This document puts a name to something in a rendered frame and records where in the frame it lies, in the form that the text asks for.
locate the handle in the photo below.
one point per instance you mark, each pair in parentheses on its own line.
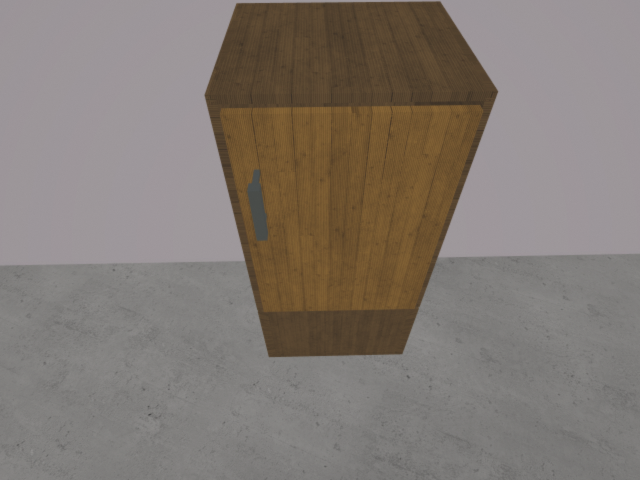
(257,207)

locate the cupboard door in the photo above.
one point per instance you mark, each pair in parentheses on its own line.
(355,197)

